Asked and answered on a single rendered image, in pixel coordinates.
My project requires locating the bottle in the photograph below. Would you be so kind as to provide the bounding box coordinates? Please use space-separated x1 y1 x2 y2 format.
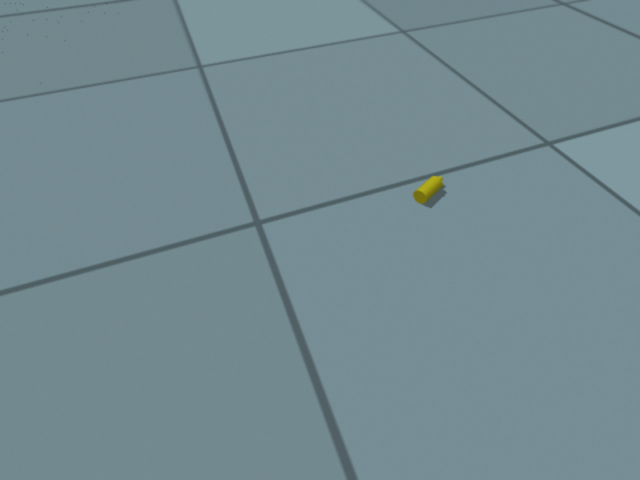
413 176 443 204

